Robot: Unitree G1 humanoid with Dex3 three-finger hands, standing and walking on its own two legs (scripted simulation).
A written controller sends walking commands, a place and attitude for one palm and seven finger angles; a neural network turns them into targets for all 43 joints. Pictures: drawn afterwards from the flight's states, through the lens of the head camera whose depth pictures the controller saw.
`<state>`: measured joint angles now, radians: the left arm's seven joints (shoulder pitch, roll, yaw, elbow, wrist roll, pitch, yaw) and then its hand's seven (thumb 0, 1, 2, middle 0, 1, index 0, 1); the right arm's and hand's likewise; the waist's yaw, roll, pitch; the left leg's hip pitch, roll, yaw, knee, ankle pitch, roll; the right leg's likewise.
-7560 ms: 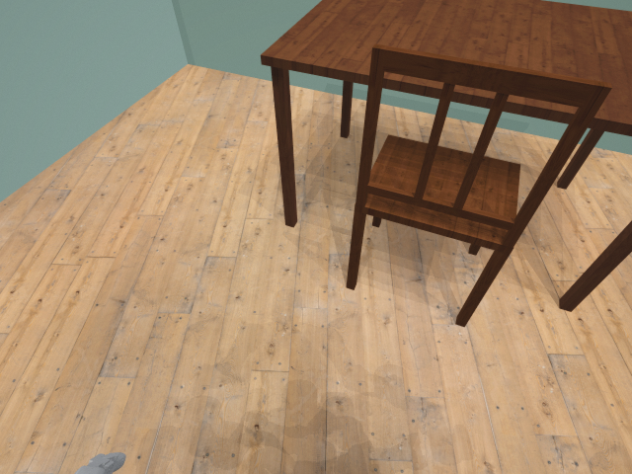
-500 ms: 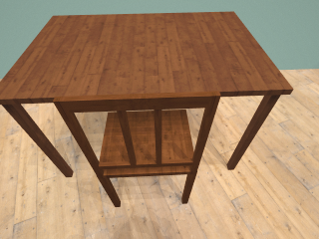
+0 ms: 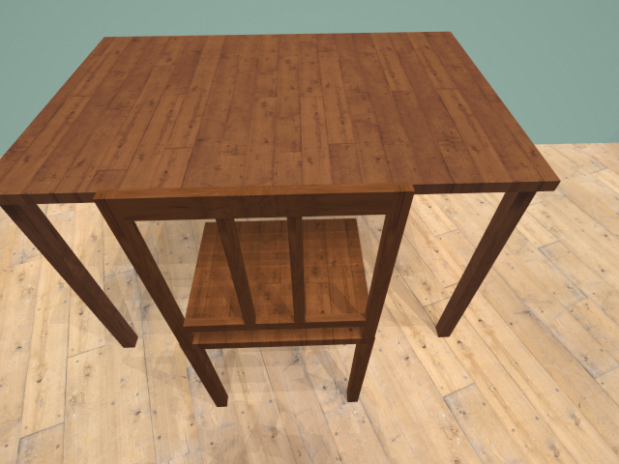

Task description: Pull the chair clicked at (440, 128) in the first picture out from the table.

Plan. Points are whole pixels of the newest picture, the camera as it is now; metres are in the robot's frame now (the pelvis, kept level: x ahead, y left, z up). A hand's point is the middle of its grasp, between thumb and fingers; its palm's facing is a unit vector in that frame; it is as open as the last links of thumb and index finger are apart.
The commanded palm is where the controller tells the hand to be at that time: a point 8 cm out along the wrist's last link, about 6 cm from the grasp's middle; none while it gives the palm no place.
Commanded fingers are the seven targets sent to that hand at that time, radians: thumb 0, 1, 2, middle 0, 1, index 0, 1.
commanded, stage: raise the hand toward the chair's back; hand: left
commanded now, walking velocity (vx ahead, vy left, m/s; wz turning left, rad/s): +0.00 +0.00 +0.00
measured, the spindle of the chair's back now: (239, 276) +0.43 +0.16 -0.08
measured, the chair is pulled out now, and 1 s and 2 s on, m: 0.00 0.00 0.00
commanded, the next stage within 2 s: none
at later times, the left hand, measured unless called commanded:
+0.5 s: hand (203, 453) +0.15 +0.15 -0.08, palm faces +0.09 -1.00 -0.03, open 9.5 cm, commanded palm +0.12 +0.22 -0.07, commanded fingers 0.00 0.34 0.66 -0.14 -0.21 -0.14 -0.21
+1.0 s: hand (167, 425) +0.18 +0.20 -0.06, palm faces +0.11 -0.99 -0.07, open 13.9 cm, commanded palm +0.14 +0.26 -0.05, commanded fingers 0.00 -0.24 0.41 -0.09 -0.12 -0.09 -0.12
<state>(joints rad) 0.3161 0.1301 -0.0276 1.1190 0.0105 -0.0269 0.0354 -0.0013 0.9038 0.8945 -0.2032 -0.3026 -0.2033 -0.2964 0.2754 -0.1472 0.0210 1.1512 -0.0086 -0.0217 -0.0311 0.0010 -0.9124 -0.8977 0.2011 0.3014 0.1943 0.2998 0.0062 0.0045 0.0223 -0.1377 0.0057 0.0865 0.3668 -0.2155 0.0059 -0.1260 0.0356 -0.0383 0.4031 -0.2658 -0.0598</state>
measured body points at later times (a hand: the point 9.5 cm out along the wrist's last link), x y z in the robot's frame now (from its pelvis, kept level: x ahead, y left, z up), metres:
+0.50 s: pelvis -0.05 -0.01 -0.10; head +0.02 -0.01 +0.34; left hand +0.14 +0.21 -0.07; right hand +0.20 -0.25 -0.15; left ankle -0.01 +0.12 -0.74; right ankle -0.03 -0.08 -0.74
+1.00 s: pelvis -0.04 +0.02 -0.09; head +0.06 +0.02 +0.34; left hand +0.17 +0.26 -0.05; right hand +0.13 -0.23 -0.19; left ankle -0.01 +0.12 -0.74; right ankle -0.03 -0.08 -0.74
